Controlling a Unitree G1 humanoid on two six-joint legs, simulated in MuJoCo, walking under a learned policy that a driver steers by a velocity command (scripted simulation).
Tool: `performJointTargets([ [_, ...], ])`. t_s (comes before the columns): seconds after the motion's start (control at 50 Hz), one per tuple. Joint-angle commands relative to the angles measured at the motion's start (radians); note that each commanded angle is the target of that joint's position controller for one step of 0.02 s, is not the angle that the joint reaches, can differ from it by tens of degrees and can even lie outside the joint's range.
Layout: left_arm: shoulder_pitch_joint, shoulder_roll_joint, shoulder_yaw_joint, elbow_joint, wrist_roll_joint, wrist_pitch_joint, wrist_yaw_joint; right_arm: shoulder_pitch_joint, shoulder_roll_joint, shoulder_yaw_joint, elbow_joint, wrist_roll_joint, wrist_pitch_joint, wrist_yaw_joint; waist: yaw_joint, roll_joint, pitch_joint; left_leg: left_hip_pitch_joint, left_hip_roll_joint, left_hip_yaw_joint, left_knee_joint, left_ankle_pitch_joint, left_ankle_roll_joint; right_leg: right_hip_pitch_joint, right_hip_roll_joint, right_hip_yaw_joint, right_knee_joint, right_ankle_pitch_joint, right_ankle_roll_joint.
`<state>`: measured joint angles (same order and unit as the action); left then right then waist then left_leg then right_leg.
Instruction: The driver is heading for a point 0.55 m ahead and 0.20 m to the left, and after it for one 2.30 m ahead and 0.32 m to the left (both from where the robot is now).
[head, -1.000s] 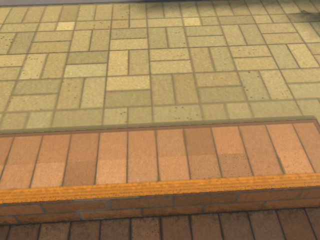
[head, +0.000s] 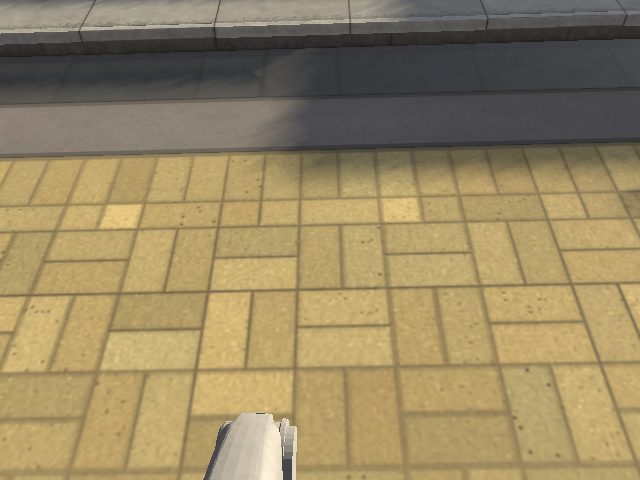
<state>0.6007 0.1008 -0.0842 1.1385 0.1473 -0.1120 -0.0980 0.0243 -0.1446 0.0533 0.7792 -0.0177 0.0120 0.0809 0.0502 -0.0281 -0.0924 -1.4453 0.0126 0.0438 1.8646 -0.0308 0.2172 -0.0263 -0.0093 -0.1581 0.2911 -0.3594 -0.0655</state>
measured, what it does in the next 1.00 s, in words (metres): climbs, turning left: left foot 0.17 m higher, then right foot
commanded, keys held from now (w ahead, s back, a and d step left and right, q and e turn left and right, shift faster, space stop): w+q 0.64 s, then q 0.22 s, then e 0.14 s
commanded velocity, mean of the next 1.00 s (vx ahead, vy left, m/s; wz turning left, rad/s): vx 0.41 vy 0.00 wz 0.50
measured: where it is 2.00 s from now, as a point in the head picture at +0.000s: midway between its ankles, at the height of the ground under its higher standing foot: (331, 425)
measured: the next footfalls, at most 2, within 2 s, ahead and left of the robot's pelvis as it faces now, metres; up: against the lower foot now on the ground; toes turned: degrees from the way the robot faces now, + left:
left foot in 0.10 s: +0.23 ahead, +0.10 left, +0.17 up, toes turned +3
right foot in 0.54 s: +0.55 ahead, -0.07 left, +0.17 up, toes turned +16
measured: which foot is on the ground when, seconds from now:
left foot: up 0.00-0.08, down 0.10-0.56, up 0.58-0.98, down 1.00-1.00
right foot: down 0.00-0.14, up 0.16-0.52, down 0.54-1.00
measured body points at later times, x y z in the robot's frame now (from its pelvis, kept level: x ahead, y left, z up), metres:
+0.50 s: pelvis +0.33 +0.01 +0.15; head +0.32 +0.00 +0.60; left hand +0.53 +0.26 +0.10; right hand +0.37 -0.21 +0.00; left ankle +0.19 +0.09 -0.57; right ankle +0.52 -0.09 -0.54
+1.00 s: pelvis +0.54 +0.06 +0.15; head +0.57 +0.08 +0.60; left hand +0.41 +0.32 +0.02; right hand +0.85 -0.02 +0.08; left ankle +0.59 +0.21 -0.57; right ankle +0.52 -0.09 -0.57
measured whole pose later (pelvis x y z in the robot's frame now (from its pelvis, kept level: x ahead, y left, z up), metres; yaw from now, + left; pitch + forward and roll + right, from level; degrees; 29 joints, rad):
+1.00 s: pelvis +0.54 +0.06 +0.15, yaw +31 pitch +3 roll -3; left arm 0.29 0.27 0.08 0.92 -0.03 -0.07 0.04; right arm 0.03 -0.22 -0.06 0.68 0.00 -0.03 0.02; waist 0.07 0.03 0.01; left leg -0.50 0.04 0.01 0.51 0.04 0.08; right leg -0.11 -0.05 -0.27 0.46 -0.38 0.02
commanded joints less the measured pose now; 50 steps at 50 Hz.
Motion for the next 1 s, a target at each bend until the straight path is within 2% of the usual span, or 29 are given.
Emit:
performJointTargets([
  [0.02, -0.057, 0.177, 0.014, -0.065, -0.028, -0.020, -0.015, -0.206, -0.075, -0.025, -0.156, -0.008, 0.004, 0.011, -0.129, -0.065, 0.044, 0.387, -0.013, 0.144, -0.276, -0.068, 0.000, -0.219, -0.237, -0.020, -0.135, 1.267, -0.045],
  [0.04, -0.004, 0.224, 0.028, -0.045, -0.065, -0.032, -0.019, -0.286, -0.118, -0.035, -0.210, 0.014, 0.031, 0.023, -0.122, -0.134, -0.008, 0.577, -0.087, 0.207, -0.323, -0.134, -0.022, -0.278, -0.219, -0.011, -0.155, 1.609, -0.061],
  [0.08, -0.015, 0.395, 0.070, -0.057, -0.111, -0.043, -0.014, -0.099, -0.112, -0.048, -0.151, 0.008, 0.016, 0.028, -0.191, -0.177, 0.052, 0.629, -0.158, 0.197, -0.606, -0.418, -0.093, 0.008, -0.342, 0.011, 0.030, 1.978, -0.057],
  [0.1, -0.029, 0.434, 0.093, -0.036, -0.117, -0.026, -0.015, -0.026, -0.124, -0.051, -0.128, -0.004, 0.006, 0.018, -0.211, -0.185, 0.046, 0.675, -0.187, 0.198, -0.800, -0.435, -0.075, 0.089, -0.335, 0.011, 0.155, 2.042, -0.052],
  [0.12, -0.059, 0.434, 0.107, -0.052, -0.050, -0.020, -0.025, 0.235, -0.172, -0.081, -0.024, 0.006, -0.006, 0.004, -0.257, -0.166, -0.074, 1.007, -0.195, 0.048, -0.768, -0.283, -0.022, -0.099, -0.335, 0.041, 0.383, 2.079, -0.024],
  [0.14, 0.004, 0.318, 0.090, -0.122, 0.024, -0.019, -0.031, 0.487, -0.248, -0.092, 0.065, 0.036, -0.015, -0.019, -0.225, 0.024, -0.357, 1.539, -0.086, -0.385, -0.885, -0.102, 0.149, -0.481, -0.243, 0.143, 0.713, 1.668, 0.047],
  [0.16, -0.096, 0.264, 0.099, -0.122, -0.026, 0.009, -0.048, 0.686, -0.232, -0.098, 0.163, -0.037, -0.015, -0.017, -0.296, 0.237, -0.336, 1.584, 0.093, -0.810, -1.240, -0.049, 0.274, -0.730, 0.071, 0.194, 1.315, 0.218, 0.092],
  [0.18, -0.202, 0.188, 0.093, -0.178, -0.090, 0.011, -0.047, 0.650, -0.241, -0.110, 0.156, -0.066, -0.051, -0.031, -0.272, 0.147, -0.165, 1.394, 0.099, -0.831, -1.337, -0.287, 0.158, -0.902, 0.092, 0.399, 1.568, 0.297, -0.010],
  [0.2, -0.274, 0.153, 0.084, -0.205, -0.085, -0.005, -0.017, 0.505, -0.220, -0.104, 0.165, -0.052, -0.086, -0.032, -0.202, 0.056, 0.000, 1.209, 0.096, -0.770, -1.328, -0.370, 0.143, -0.996, 0.067, 0.395, 1.675, 0.305, -0.033],
  [0.24, -0.368, 0.094, 0.056, -0.312, -0.035, 0.012, 0.021, 0.305, -0.079, -0.060, 0.212, -0.027, -0.105, -0.026, -0.049, -0.005, 0.010, 1.073, 0.054, -0.628, -1.354, -0.338, 0.125, -1.059, 0.068, 0.408, 1.720, 0.238, -0.099],
  [0.28, -0.334, 0.118, 0.048, -0.322, -0.031, 0.048, 0.042, 0.191, -0.022, -0.030, 0.217, -0.031, -0.121, -0.013, 0.048, -0.028, 0.032, 0.968, -0.006, -0.449, -1.388, -0.215, 0.074, -1.087, 0.023, 0.328, 1.614, 0.230, -0.090],
  [0.3, -0.353, 0.159, 0.061, -0.339, -0.065, 0.048, 0.048, 0.115, -0.051, -0.043, 0.177, -0.031, -0.141, -0.012, 0.066, -0.022, 0.034, 0.850, -0.038, -0.343, -1.445, -0.208, 0.045, -0.946, -0.013, 0.266, 1.435, 0.175, -0.065],
  [0.34, -0.442, 0.213, 0.082, -0.384, -0.082, 0.014, 0.083, 0.132, -0.104, -0.049, 0.159, -0.041, -0.182, -0.031, 0.036, 0.016, 0.034, 0.754, -0.078, -0.299, -1.509, -0.174, 0.003, -0.781, -0.053, 0.208, 1.254, 0.169, 0.013],
  [0.38, -0.535, 0.208, 0.078, -0.415, -0.076, -0.002, 0.080, 0.177, -0.156, -0.063, 0.125, -0.047, -0.198, -0.045, -0.008, -0.002, 0.016, 0.732, -0.071, -0.273, -1.522, -0.055, -0.017, -0.604, -0.104, 0.195, 0.934, 0.268, 0.078],
  [0.42, -0.641, 0.142, 0.058, -0.453, -0.087, 0.019, 0.067, 0.266, -0.180, -0.084, 0.116, 0.004, -0.196, -0.033, -0.054, 0.042, 0.044, 0.688, -0.060, -0.278, -1.548, -0.063, -0.009, -0.374, -0.083, 0.141, 0.603, 0.241, 0.154],
  [0.48, -0.715, 0.159, 0.062, -0.459, -0.092, 0.042, 0.063, 0.428, -0.204, -0.118, 0.143, 0.019, -0.174, -0.005, -0.110, 0.101, 0.095, 1.074, 0.064, -0.434, -1.469, 0.058, 0.036, -0.493, -0.034, 0.136, 0.337, 0.336, 0.150],
  [0.52, -0.706, 0.231, 0.093, -0.458, -0.108, 0.015, 0.089, 0.429, -0.211, -0.130, 0.140, 0.007, -0.163, -0.001, -0.082, 0.105, 0.053, 1.232, 0.087, -0.482, -1.371, 0.247, -0.008, -0.413, -0.019, 0.125, 0.210, 0.343, 0.074],
  [0.54, -0.565, 0.281, 0.116, -0.426, -0.131, -0.010, 0.110, 0.414, -0.194, -0.129, 0.126, -0.016, -0.165, 0.002, -0.033, 0.090, -0.063, 1.199, 0.048, -0.443, -1.245, 0.382, -0.065, -0.171, -0.057, 0.134, 0.288, 0.411, -0.016],
  [0.56, -0.357, 0.331, 0.126, -0.381, -0.123, -0.033, 0.118, 0.480, -0.073, -0.099, 0.097, -0.032, -0.174, -0.011, -0.017, -0.115, -0.312, 1.019, -0.087, -0.346, -0.940, 0.193, -0.148, 0.261, -0.232, 0.319, 0.371, 0.734, -0.227],
  [0.58, -0.177, 0.322, 0.122, -0.343, -0.129, -0.027, 0.108, 0.546, -0.007, -0.073, 0.063, -0.043, -0.181, -0.009, 0.034, -0.408, -0.538, 0.645, -0.228, -0.244, -0.631, -0.581, -0.220, 0.669, -0.485, 0.815, 0.181, 0.569, -0.464],
  [0.6, -0.139, 0.311, 0.141, -0.296, -0.102, -0.017, 0.123, 0.340, -0.132, -0.115, 0.054, -0.020, -0.161, -0.009, 0.108, -0.172, -0.226, 0.423, -0.132, -0.209, -0.398, -0.511, -0.195, 0.457, -0.443, 0.842, 0.058, 0.227, -0.300],
  [0.62, -0.254, 0.301, 0.141, -0.299, -0.105, -0.008, 0.129, 0.298, -0.118, -0.115, 0.058, -0.008, -0.144, -0.020, 0.053, -0.086, -0.049, 0.412, -0.054, -0.184, -0.333, -0.344, -0.173, 0.191, -0.417, 0.681, 0.017, 0.008, -0.199],
  [0.68, -0.432, 0.104, 0.096, -0.344, -0.114, -0.004, 0.143, 0.241, -0.084, -0.107, 0.067, -0.055, -0.129, -0.036, -0.048, -0.024, -0.020, 0.668, 0.070, -0.140, -0.522, -0.237, -0.191, -0.105, -0.336, 0.366, -0.090, 0.383, -0.171],
  [0.74, -0.464, 0.165, 0.137, -0.356, -0.092, -0.022, 0.162, 0.178, -0.059, -0.099, 0.044, -0.025, -0.126, -0.008, -0.062, -0.016, -0.053, 0.700, 0.092, -0.086, -0.612, -0.249, -0.239, -0.109, -0.282, 0.140, -0.102, 0.751, -0.191],
  [0.76, -0.441, 0.251, 0.161, -0.314, -0.138, -0.014, 0.150, 0.126, -0.111, -0.126, -0.027, 0.097, -0.081, -0.065, -0.073, -0.010, 0.101, 0.639, 0.084, -0.096, -0.679, -0.191, -0.233, -0.156, -0.260, 0.073, -0.069, 0.726, -0.081],
  [0.8, -0.433, 0.261, 0.166, -0.313, -0.147, 0.005, 0.150, 0.130, -0.091, -0.114, -0.060, 0.063, -0.058, -0.089, -0.078, -0.031, 0.077, 0.742, 0.070, -0.062, -0.874, -0.065, -0.216, -0.224, -0.232, 0.001, -0.066, 0.711, -0.056],
  [0.86, -0.448, 0.296, 0.178, -0.325, -0.145, 0.016, 0.161, 0.091, -0.109, -0.124, -0.099, 0.044, -0.041, -0.066, -0.064, -0.101, 0.031, 0.876, 0.056, -0.029, -1.089, 0.069, -0.201, -0.201, -0.240, -0.039, -0.049, 0.665, -0.066],
  [0.96, -0.372, 0.318, 0.190, -0.275, -0.185, 0.039, 0.145, 0.068, -0.125, -0.134, -0.142, 0.015, -0.042, -0.049, -0.063, -0.031, 0.008, 1.007, 0.001, -0.017, -1.344, 0.002, -0.127, -0.044, -0.267, 0.018, 0.121, 0.773, -0.061],
  [1.0, -0.307, 0.271, 0.171, -0.252, -0.169, 0.029, 0.129, 0.207, -0.228, -0.168, -0.097, -0.009, -0.053, -0.077, -0.097, 0.050, -0.075, 1.337, 0.044, -0.065, -1.424, 0.487, -0.080, -0.148, -0.153, -0.003, 0.333, 0.631, 0.012],
])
